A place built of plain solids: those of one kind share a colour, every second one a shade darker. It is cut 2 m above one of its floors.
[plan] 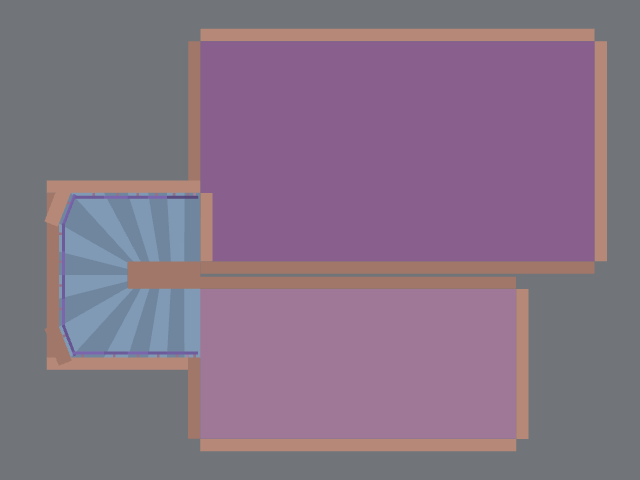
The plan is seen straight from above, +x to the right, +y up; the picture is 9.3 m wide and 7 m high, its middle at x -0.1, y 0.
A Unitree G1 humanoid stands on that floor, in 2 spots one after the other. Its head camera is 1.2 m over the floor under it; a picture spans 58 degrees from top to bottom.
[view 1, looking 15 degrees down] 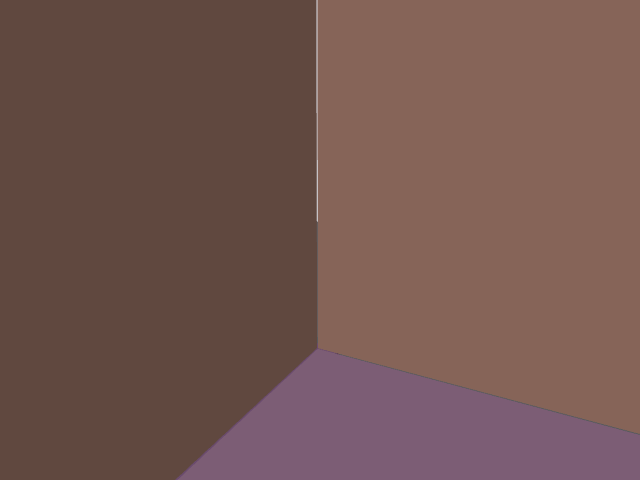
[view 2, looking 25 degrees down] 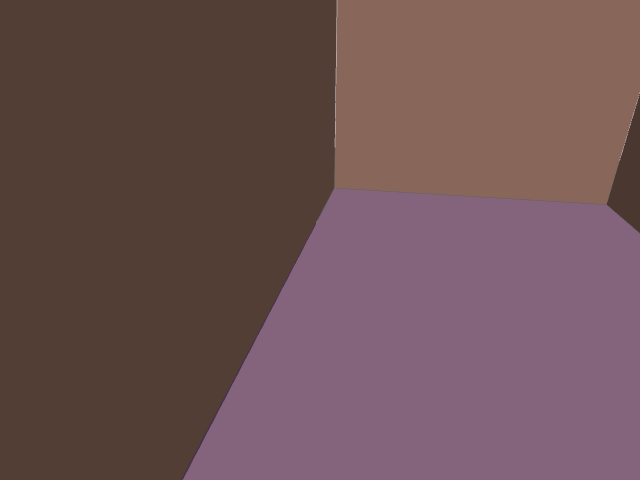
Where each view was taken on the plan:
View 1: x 0.86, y -1.74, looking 28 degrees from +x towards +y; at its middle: wall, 2.23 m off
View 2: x -0.85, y -1.28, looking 11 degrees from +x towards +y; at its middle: floor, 2.84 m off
